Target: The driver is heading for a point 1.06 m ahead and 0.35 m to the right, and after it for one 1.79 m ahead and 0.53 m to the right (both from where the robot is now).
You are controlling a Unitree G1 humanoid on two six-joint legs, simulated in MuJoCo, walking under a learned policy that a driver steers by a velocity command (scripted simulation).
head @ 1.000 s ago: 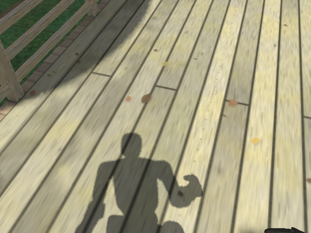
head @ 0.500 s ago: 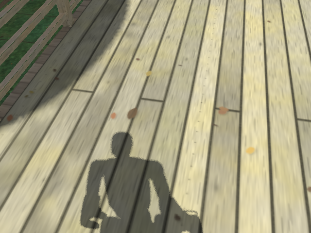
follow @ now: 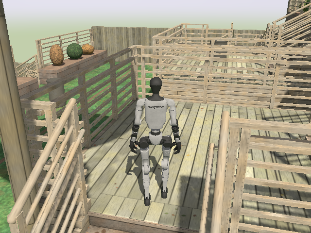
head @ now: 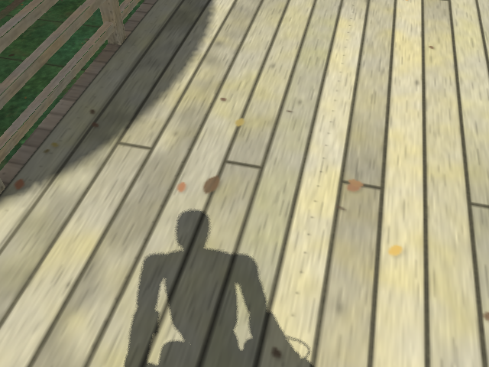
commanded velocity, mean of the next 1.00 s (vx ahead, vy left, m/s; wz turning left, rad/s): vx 0.20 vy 0.00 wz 0.00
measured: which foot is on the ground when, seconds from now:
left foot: down 0.00-0.76, up 0.78-1.00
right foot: down 0.00-0.46, up 0.48-0.72, down 0.74-1.00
